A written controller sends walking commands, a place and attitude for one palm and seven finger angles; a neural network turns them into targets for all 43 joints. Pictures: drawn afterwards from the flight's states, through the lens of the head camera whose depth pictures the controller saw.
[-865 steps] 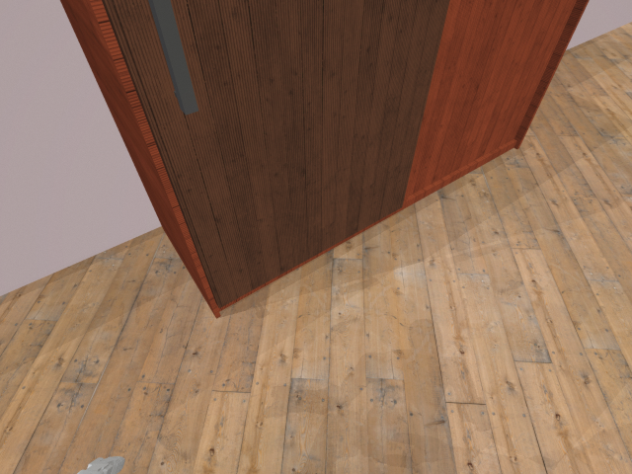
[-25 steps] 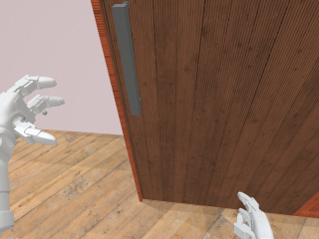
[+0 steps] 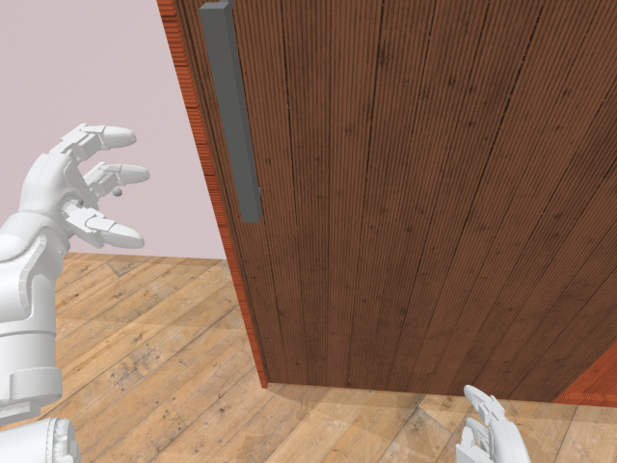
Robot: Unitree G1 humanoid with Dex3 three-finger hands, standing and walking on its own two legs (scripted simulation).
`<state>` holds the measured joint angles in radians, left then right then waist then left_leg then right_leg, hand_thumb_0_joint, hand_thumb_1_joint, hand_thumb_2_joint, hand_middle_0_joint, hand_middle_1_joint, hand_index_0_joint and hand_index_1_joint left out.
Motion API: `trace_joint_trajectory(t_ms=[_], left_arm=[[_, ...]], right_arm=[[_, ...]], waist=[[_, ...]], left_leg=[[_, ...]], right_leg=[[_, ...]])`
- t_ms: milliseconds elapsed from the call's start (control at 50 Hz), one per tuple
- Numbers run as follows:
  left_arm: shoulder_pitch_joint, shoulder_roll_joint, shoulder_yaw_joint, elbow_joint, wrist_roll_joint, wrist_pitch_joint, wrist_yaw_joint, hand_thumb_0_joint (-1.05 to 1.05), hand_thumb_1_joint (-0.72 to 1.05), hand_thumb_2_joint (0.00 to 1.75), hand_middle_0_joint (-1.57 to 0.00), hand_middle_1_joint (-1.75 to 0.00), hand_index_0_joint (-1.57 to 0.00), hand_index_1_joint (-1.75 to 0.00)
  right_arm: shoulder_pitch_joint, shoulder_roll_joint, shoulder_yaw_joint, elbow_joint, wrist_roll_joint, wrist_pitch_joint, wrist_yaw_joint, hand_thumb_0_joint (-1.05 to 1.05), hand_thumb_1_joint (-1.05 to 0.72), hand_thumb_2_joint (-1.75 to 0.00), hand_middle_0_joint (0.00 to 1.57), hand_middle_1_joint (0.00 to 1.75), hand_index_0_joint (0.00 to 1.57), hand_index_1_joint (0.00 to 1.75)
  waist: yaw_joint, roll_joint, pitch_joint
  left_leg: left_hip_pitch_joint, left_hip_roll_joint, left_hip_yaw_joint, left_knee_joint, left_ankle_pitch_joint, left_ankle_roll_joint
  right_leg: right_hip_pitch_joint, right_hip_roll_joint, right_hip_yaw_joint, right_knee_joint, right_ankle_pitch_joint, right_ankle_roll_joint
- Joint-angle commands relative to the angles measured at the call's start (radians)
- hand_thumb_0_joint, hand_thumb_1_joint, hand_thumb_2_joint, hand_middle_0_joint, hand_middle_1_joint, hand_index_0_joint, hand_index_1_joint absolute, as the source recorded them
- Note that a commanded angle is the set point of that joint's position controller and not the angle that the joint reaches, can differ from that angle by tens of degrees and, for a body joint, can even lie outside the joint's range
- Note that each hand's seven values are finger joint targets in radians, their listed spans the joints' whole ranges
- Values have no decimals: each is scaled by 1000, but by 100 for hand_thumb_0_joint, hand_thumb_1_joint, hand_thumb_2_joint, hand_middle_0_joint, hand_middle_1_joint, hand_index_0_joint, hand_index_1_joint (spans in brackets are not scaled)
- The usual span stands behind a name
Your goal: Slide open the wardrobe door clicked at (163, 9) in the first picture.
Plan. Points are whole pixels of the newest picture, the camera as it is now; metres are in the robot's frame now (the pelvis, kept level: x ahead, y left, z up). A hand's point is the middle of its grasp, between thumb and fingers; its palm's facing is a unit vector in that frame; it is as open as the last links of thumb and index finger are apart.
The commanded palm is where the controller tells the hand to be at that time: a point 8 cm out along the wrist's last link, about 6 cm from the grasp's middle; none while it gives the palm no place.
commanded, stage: move the hooked fingers beside the handle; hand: left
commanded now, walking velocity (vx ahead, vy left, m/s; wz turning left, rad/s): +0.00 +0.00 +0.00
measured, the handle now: (241, 124) +0.50 +0.15 +0.22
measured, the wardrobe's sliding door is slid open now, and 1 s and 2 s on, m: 0.00 0.00 0.00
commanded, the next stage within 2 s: feel for the door with the fingertips in 1.76 s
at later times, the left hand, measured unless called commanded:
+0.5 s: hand (155, 168) +0.39 +0.23 +0.22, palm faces +0.06 -1.00 -0.03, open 14.0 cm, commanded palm +0.37 +0.28 +0.22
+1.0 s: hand (187, 147) +0.44 +0.21 +0.22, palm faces +0.05 -1.00 -0.01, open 14.0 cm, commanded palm +0.42 +0.26 +0.22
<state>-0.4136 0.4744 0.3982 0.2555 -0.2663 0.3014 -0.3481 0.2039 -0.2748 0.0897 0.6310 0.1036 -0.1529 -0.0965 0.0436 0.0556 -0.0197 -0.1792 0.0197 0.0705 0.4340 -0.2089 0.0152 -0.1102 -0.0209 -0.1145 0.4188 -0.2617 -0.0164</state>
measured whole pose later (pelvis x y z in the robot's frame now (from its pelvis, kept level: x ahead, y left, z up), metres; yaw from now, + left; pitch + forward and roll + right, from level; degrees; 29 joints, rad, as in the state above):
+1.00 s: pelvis +0.01 +0.00 +0.00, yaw -2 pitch +1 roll +0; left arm -0.76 0.48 0.34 0.74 -0.18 0.16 -0.25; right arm 0.29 -0.29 0.05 0.67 0.09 -0.08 -0.09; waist -0.03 0.04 -0.03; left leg -0.23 0.04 0.09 0.43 -0.22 0.01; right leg -0.17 -0.01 -0.09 0.41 -0.26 -0.02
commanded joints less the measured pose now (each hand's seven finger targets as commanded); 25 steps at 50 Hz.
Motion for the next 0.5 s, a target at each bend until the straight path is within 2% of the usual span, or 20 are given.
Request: trace_joint_trajectory(t_ms=[0, 40, 60, 80, 100, 120, 140, 160, 180, 200, 220, 260, 280, 300, 320, 360, 380, 400, 480], left_arm=[[-399, 300, 94, -177, -22, -67, 8, 0, -50, 30, -30, -120, -30, -120], [-416, 266, 61, -155, -18, -61, 12, 0, -50, 30, -30, -120, -30, -120], [-438, 263, 55, -139, -16, -59, 19, 0, -50, 30, -30, -120, -30, -120], [-432, 269, 54, -113, -16, -58, 20, 0, -50, 30, -30, -120, -30, -120], [-458, 283, 64, -103, -14, -58, 23, 0, -50, 30, -30, -120, -30, -120], [-477, 293, 71, -124, -10, -65, 27, 0, -50, 30, -30, -120, -30, -120], [-497, 283, 57, -140, -4, -72, 31, 0, -50, 30, -30, -120, -30, -120], [-519, 261, 35, -150, -1, -80, 35, 0, -50, 30, -30, -120, -30, -120], [-526, 261, 30, -142, -2, -88, 37, 0, -50, 30, -30, -120, -30, -120], [-551, 254, 24, -152, -2, -94, 40, 0, -50, 30, -30, -120, -30, -120], [-533, 268, 46, -132, -3, -96, 44, 0, -50, 30, -30, -120, -30, -120], [-503, 273, 58, -59, -4, -89, 43, 0, -50, 30, -30, -120, -30, -120], [-483, 293, 70, -31, -3, -87, 43, 0, -50, 30, -30, -120, -30, -120], [-512, 277, 49, -19, 2, -85, 42, 0, -50, 30, -30, -120, -30, -120], [-542, 287, 46, -10, 8, -85, 45, 0, -50, 30, -30, -120, -30, -120], [-596, 251, 4, -36, 16, -98, 49, 0, -50, 30, -30, -120, -30, -120], [-607, 275, 19, -45, 15, -109, 56, 0, -50, 30, -30, -120, -30, -120], [-658, 247, -12, -60, 17, -120, 56, 0, -50, 30, -30, -120, -30, -120], [-624, 269, 17, 31, 13, -133, 60, 0, -50, 30, -30, -120, -30, -120]], right_arm=[[-136, -115, -56, -168, 2, -50, -8, 0, -90, -90, 20, 30, 20, 30], [-138, -109, -55, -167, 4, -45, -8, 0, -90, -90, 20, 30, 20, 30], [-131, -112, -55, -165, 4, -43, -9, 0, -90, -90, 20, 30, 20, 30], [-124, -116, -57, -160, 3, -39, -8, 0, -90, -90, 20, 30, 20, 30], [-124, -120, -59, -158, 5, -37, -10, 0, -90, -90, 20, 30, 20, 30], [-125, -118, -61, -164, 3, -37, -10, 0, -90, -90, 20, 30, 20, 30], [-128, -114, -59, -167, 3, -37, -11, 0, -90, -90, 20, 30, 20, 30], [-126, -111, -58, -168, 3, -37, -11, 0, -90, -90, 20, 30, 20, 30], [-121, -111, -60, -163, 3, -35, -9, 0, -90, -90, 20, 30, 20, 30], [-118, -113, -60, -162, 2, -36, -11, 0, -90, -90, 20, 30, 20, 30], [-109, -114, -63, -160, -1, -36, -10, 0, -90, -90, 20, 30, 20, 30], [-101, -119, -66, -150, 0, -29, -12, 0, -90, -90, 20, 30, 20, 30], [-90, -123, -67, -144, 0, -22, -10, 0, -90, -90, 20, 30, 20, 30], [-97, -125, -67, -147, 3, -19, -11, 0, -90, -90, 20, 30, 20, 30], [-94, -125, -68, -145, 5, -16, -12, 0, -90, -90, 20, 30, 20, 30], [-92, -120, -68, -151, 4, -16, -13, 0, -90, -90, 20, 30, 20, 30], [-86, -122, -70, -150, 2, -14, -11, 0, -90, -90, 20, 30, 20, 30], [-89, -122, -68, -149, 2, -15, -13, 0, -90, -90, 20, 30, 20, 30], [-62, -127, -74, -132, -1, -10, -13, 0, -90, -90, 20, 30, 20, 30]], waist=[[-6, -19, -231], [-13, 20, -211], [-18, 6, -194], [-16, -37, -185], [-21, -37, -194], [-18, -14, -224], [-20, 27, -233], [-25, 42, -233], [-28, 2, -231], [-31, 21, -245], [-26, 2, -261], [-25, -21, -241], [-20, -54, -227], [-28, -44, -215], [-33, -25, -204], [-42, 33, -227], [-38, -8, -240], [-50, 14, -259], [-41, -28, -255]], left_leg=[[164, -12, -83, -38, 193, 25], [163, -13, -80, -38, 178, 22], [154, -12, -86, -41, 165, 21], [143, -9, -84, -39, 166, 24], [145, -10, -81, -40, 160, 27], [156, -12, -77, -37, 166, 27], [169, -13, -79, -35, 179, 25], [175, -13, -82, -36, 183, 23], [177, -7, -82, -35, 191, 25], [189, -9, -82, -36, 204, 27], [190, -10, -83, -34, 215, 26], [166, -11, -75, -34, 200, 26], [148, -7, -72, -34, 201, 27], [140, -9, -68, -36, 192, 29], [136, -9, -69, -38, 180, 29], [162, -10, -72, -35, 185, 27], [160, -6, -75, -31, 198, 29], [181, -8, -76, -32, 203, 30], [163, -6, -70, -28, 210, 32]], right_leg=[[-47, 12, 67, -62, 269, -8], [-71, 13, 64, -62, 252, -8], [-80, 14, 62, -64, 237, -9], [-76, 14, 64, -69, 240, -8], [-78, 14, 68, -70, 239, -5], [-66, 12, 72, -67, 244, -5], [-67, 11, 72, -62, 251, -9], [-72, 12, 68, -61, 250, -12], [-69, 14, 68, -65, 255, -10], [-66, 15, 69, -62, 269, -12], [-54, 16, 68, -59, 285, -11], [-59, 14, 71, -60, 286, -7], [-51, 14, 70, -64, 290, -6], [-63, 12, 72, -62, 289, -5], [-72, 12, 75, -66, 274, -5], [-80, 12, 75, -63, 265, -10], [-62, 12, 74, -64, 273, -10], [-70, 15, 76, -62, 279, -11], [-55, 14, 77, -64, 298, -9]])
